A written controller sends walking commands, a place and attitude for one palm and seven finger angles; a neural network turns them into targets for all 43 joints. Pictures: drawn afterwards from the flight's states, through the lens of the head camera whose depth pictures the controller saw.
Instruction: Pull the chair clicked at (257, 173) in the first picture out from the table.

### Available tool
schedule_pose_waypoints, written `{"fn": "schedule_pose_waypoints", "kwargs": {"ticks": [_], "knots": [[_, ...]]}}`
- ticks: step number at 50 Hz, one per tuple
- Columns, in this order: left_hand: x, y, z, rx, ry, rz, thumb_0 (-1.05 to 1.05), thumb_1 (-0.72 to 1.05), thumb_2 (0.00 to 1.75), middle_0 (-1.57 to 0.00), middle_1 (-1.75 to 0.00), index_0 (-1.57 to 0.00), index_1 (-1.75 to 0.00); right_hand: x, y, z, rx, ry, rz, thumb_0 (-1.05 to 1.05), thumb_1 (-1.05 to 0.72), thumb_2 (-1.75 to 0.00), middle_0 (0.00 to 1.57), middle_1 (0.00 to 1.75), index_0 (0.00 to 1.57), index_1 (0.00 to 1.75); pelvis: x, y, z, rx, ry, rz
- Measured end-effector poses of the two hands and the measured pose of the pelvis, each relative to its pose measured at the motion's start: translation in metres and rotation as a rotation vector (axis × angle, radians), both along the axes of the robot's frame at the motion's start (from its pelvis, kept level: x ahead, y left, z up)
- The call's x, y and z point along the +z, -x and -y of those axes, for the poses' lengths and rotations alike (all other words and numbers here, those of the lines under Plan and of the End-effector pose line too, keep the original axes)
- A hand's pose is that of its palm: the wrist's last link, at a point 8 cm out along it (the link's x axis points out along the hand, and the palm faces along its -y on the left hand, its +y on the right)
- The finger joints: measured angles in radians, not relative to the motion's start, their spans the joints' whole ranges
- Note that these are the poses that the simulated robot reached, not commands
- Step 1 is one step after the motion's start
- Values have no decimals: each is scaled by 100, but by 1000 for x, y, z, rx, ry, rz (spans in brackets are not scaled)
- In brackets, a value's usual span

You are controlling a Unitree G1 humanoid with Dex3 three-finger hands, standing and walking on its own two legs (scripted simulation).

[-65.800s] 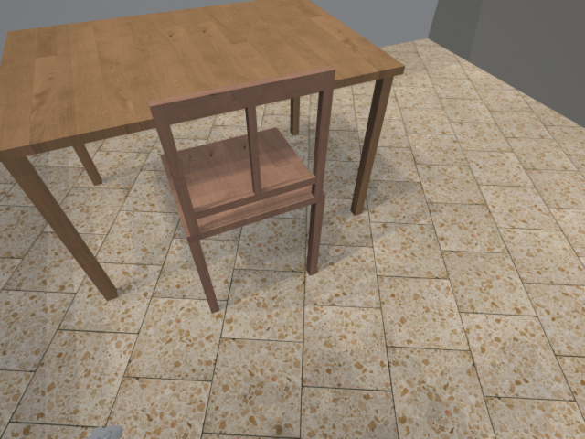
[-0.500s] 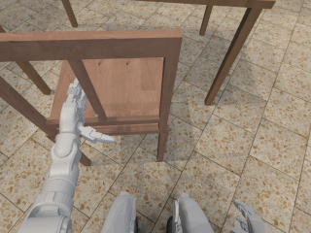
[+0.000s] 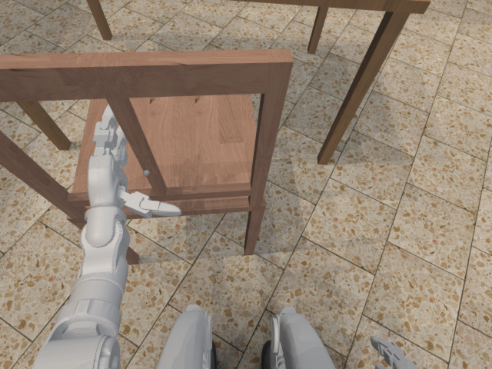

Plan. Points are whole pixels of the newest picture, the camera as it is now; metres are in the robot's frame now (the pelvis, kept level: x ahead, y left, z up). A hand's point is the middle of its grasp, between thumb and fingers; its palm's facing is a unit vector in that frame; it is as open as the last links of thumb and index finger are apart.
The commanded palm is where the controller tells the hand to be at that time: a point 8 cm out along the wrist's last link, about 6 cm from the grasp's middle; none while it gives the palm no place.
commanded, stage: push the fingers through the gap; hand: left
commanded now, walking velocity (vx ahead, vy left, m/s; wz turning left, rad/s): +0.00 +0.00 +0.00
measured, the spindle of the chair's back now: (144, 154) +0.45 +0.17 +0.03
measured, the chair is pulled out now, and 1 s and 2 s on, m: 0.23 0.23 0.28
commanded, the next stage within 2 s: hook a spindle and tug to test in 0.02 s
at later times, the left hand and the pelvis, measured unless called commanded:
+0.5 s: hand (150, 171) +0.42 +0.16 +0.02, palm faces +0.06 -1.00 -0.04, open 15.2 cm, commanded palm +0.39 +0.21 +0.02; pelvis +0.00 +0.00 +0.00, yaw +0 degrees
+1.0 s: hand (159, 169) +0.42 +0.15 +0.02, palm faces +0.09 -1.00 -0.03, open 5.6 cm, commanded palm +0.39 +0.20 +0.02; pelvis +0.00 +0.00 +0.00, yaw +0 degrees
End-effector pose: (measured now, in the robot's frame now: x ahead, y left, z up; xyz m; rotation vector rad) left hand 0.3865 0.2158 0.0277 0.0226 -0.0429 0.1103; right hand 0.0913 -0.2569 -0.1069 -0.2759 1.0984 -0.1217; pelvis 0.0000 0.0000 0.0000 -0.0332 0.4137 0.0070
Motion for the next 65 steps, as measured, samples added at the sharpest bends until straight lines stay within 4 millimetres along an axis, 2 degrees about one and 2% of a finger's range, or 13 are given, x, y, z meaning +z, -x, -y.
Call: {"fn": "schedule_pose_waypoints", "kwargs": {"ticks": [6,13,19,26,35,41,49,53,65], "knots": [[0,-11,-5,-37,-27,-19,-1,-50,30,-6,-8,-6,-8,-3,-6,-1,4,0,10,1,-90,-90,20,30,20,30,-3,2,-1,5,6,-4],[-10,-1,0,-34,23,-72,-1,-50,30,-8,-15,-8,-15,0,-12,-4,7,-7,25,1,-90,-90,20,30,20,30,0,2,-3,2,4,-3],[-2,-3,0,-19,-3,1,-1,-50,30,-15,-37,-15,-37,-2,-14,-5,25,-4,26,1,-90,-90,20,30,20,30,-3,3,-2,7,6,-4],[-8,-10,3,-50,-7,-51,-1,-47,32,-26,-72,-26,-72,-5,-12,-4,12,-8,11,1,-90,-90,20,30,20,30,-4,3,-3,10,9,-7],[-4,-10,11,-32,-1,-33,-1,-16,45,-41,-118,-42,-119,-3,-6,-3,1,-16,-3,1,-90,-90,20,30,20,30,-1,0,-1,3,2,-8],[-5,-14,12,-35,-14,-40,-1,15,58,-47,-136,-47,-136,-4,-5,0,-5,-16,-12,1,-90,-90,20,30,20,30,-2,0,1,3,0,-9],[-2,-11,17,-23,-7,-54,0,58,77,-49,-143,-48,-143,-4,-6,2,-10,-27,-11,1,-90,-90,20,30,20,30,1,-2,3,1,-5,-6],[-1,-9,17,-12,-11,-52,1,74,84,-50,-144,-47,-144,-3,-9,3,-7,-34,-4,1,-90,-90,20,30,20,30,2,-3,5,-1,-9,-4],[-1,-2,18,-25,-4,-58,2,76,80,-46,-145,-42,-145,4,-25,5,-15,-42,32,1,-90,-90,20,30,20,30,5,-11,7,-9,-12,-1]]}}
